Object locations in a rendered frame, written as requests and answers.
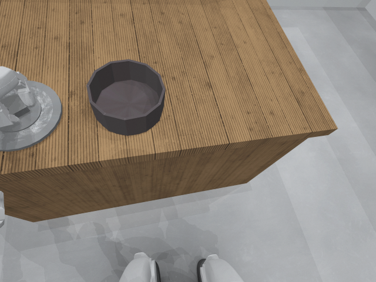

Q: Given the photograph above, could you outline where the knob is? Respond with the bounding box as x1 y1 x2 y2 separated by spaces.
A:
0 93 30 117

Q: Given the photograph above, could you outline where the right robot thigh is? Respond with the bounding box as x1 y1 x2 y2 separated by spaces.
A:
200 259 244 282

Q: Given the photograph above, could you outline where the robot right shin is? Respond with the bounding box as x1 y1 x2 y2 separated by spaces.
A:
204 254 219 264

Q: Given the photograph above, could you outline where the pot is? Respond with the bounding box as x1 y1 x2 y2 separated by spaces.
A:
86 59 166 136

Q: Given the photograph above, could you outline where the table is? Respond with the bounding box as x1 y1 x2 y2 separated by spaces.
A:
0 0 338 222

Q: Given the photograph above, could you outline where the left robot hand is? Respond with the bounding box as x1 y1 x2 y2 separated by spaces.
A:
0 66 35 127

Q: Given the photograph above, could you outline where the lid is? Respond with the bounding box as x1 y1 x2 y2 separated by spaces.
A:
0 80 62 152

